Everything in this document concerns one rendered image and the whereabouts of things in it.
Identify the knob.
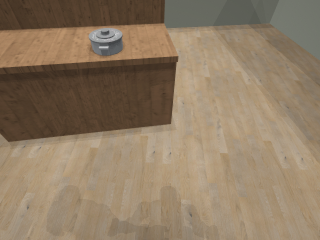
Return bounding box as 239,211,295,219
100,28,110,34

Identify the pot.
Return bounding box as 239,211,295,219
90,38,123,56

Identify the table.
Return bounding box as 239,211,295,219
0,0,179,142

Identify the lid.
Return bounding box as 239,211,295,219
88,28,123,44

